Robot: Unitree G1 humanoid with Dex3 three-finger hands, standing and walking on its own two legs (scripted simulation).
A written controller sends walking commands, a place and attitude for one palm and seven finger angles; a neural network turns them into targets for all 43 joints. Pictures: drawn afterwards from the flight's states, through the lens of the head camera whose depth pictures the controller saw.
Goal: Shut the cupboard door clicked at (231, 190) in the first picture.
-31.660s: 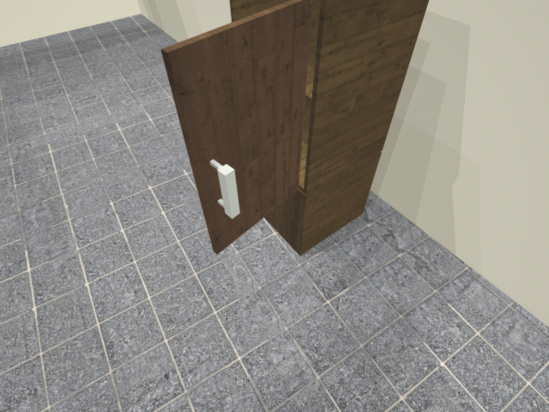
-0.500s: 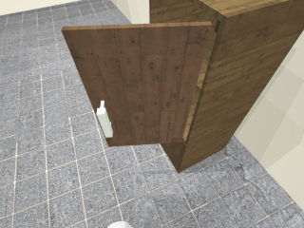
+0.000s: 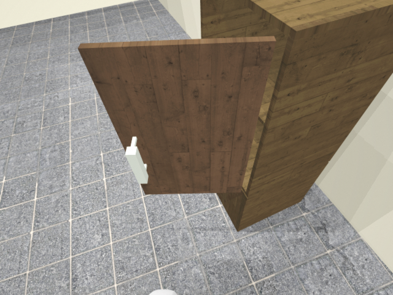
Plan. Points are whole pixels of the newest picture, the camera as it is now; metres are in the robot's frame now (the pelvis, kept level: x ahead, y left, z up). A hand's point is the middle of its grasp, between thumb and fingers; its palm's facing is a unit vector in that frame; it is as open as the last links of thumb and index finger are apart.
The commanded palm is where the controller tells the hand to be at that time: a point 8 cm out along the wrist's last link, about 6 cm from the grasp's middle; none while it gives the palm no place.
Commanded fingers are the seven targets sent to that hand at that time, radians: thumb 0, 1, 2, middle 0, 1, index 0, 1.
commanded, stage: come to a stop and stand still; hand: left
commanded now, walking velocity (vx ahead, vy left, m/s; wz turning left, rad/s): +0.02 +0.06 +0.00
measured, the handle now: (139, 160) +0.45 +0.21 -0.08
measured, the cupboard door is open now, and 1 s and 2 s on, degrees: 67 67 67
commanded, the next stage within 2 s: look again from close up in 0.84 s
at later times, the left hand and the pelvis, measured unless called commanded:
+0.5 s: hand out of the picture -0.02 +0.26 -0.17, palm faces -0.01 -0.97 -0.23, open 7.3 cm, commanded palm none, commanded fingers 0.00 0.90 0.90 -0.20 -0.30 -0.20 -0.30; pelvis -0.07 +0.07 -0.01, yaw -1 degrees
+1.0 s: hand out of the picture -0.12 +0.22 -0.18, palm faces +0.04 -0.99 -0.16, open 7.4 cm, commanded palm none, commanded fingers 0.00 0.90 0.90 -0.20 -0.30 -0.20 -0.30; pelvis -0.07 +0.07 +0.00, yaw +1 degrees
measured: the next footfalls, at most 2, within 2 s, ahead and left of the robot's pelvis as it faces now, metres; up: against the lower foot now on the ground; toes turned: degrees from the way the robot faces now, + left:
left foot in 0.16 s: +0.00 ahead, +0.15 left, +0.00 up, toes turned +1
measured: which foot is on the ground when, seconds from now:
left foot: up 0.00-0.14, down 0.16-1.00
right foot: down 0.00-1.00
